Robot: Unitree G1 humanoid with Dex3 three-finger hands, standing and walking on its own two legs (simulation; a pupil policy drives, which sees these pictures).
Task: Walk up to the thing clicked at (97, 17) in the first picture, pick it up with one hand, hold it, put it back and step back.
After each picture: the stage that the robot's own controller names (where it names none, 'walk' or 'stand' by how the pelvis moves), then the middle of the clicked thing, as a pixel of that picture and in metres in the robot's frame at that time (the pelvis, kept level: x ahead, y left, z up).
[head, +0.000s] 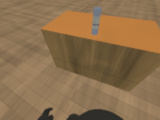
stand; (95, 22) +0.90 +0.01 +0.14
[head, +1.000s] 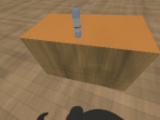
walk; (76, 24) +0.78 +0.20 +0.16
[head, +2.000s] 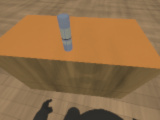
stand; (66, 35) +0.54 +0.22 +0.17
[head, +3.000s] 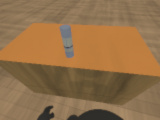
stand; (67, 43) +0.53 +0.21 +0.14
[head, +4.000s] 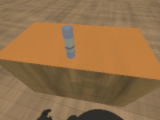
stand; (69, 43) +0.51 +0.20 +0.14
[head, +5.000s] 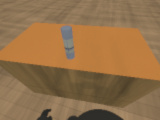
stand; (68, 44) +0.51 +0.20 +0.14
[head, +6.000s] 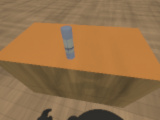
stand; (68, 44) +0.51 +0.20 +0.14
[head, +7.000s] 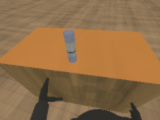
rise first; (71, 48) +0.48 +0.20 +0.15
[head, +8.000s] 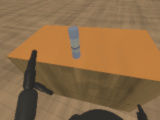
go down; (75, 44) +0.52 +0.20 +0.15
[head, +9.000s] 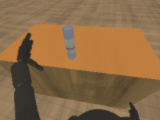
go down; (70, 44) +0.51 +0.19 +0.15
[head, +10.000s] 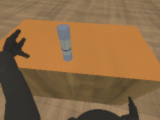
go down; (66, 45) +0.48 +0.18 +0.15
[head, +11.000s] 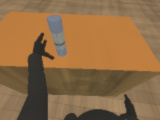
close in; (58, 39) +0.49 +0.20 +0.17
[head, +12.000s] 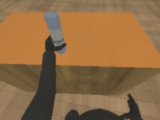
close; (57, 36) +0.51 +0.21 +0.18
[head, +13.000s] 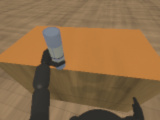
lift; (56, 52) +0.34 +0.22 +0.24
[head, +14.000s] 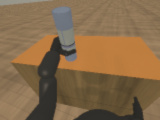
lift; (67, 39) +0.31 +0.15 +0.35
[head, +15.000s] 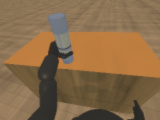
hold; (63, 42) +0.34 +0.17 +0.31
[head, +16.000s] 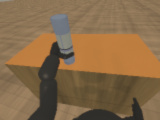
hold; (65, 43) +0.33 +0.16 +0.31
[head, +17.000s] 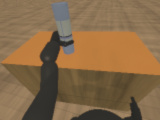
crouch; (65, 32) +0.40 +0.17 +0.34
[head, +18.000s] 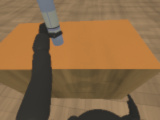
lower; (52, 23) +0.51 +0.20 +0.30
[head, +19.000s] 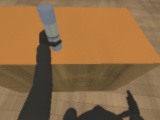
lower; (52, 32) +0.52 +0.21 +0.19
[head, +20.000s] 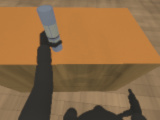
lower; (52, 32) +0.51 +0.21 +0.19
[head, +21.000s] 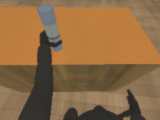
lower; (52, 32) +0.51 +0.20 +0.19
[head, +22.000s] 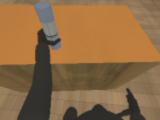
lower; (50, 30) +0.52 +0.21 +0.19
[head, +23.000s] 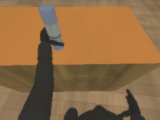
withdraw; (54, 32) +0.52 +0.20 +0.19
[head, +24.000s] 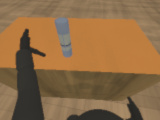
sink last; (65, 40) +0.49 +0.18 +0.17
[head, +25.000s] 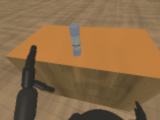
stand; (75, 42) +0.55 +0.19 +0.16
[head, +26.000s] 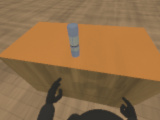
stand; (74, 42) +0.52 +0.18 +0.15
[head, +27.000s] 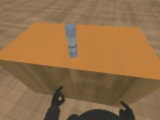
stand; (72, 42) +0.52 +0.19 +0.15
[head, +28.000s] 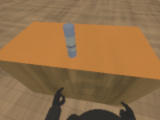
stand; (70, 42) +0.51 +0.20 +0.15
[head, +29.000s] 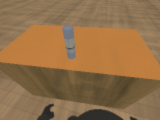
walk; (70, 44) +0.51 +0.19 +0.15
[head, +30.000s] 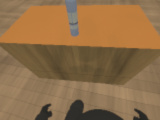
walk; (73, 19) +0.68 +0.19 +0.17
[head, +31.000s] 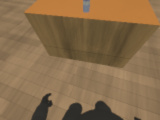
walk; out of the picture +1.04 +0.13 +0.18
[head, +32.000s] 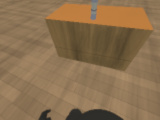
stand; (94, 8) +1.21 +0.09 +0.16
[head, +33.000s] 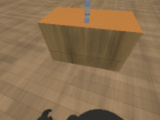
stand; (87, 12) +1.19 +0.12 +0.14
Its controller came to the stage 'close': yes
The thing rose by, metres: 0.21
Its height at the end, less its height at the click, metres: +0.00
